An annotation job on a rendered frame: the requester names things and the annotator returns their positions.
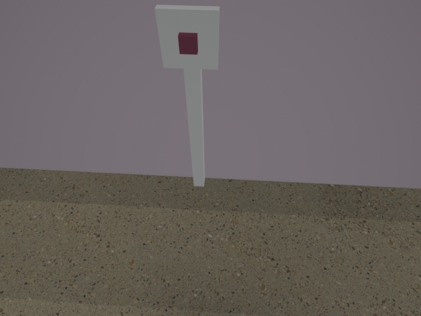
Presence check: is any panel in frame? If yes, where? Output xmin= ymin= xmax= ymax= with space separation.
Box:
xmin=155 ymin=5 xmax=220 ymax=186

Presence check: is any button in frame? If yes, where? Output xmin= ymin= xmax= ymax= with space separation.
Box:
xmin=178 ymin=32 xmax=198 ymax=55

